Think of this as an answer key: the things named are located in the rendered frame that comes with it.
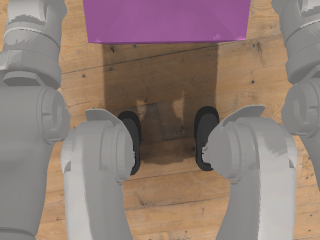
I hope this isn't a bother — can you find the left robot forearm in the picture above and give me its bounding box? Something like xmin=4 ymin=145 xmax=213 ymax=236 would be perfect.
xmin=0 ymin=0 xmax=68 ymax=90

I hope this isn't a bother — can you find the robot left shin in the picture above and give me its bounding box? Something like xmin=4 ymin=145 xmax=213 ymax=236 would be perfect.
xmin=60 ymin=108 xmax=135 ymax=174

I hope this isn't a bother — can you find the right robot forearm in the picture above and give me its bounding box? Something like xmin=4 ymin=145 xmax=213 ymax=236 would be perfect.
xmin=271 ymin=0 xmax=320 ymax=85

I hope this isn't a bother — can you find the left robot upper arm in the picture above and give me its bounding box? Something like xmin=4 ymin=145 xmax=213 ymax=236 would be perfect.
xmin=0 ymin=86 xmax=71 ymax=240

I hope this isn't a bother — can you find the right robot foot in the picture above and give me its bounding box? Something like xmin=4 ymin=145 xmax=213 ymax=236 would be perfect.
xmin=194 ymin=106 xmax=220 ymax=172

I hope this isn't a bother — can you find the right robot upper arm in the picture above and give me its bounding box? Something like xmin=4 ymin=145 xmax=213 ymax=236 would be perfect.
xmin=281 ymin=78 xmax=320 ymax=192

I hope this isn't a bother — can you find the carton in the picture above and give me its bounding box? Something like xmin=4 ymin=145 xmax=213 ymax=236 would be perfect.
xmin=82 ymin=0 xmax=251 ymax=45

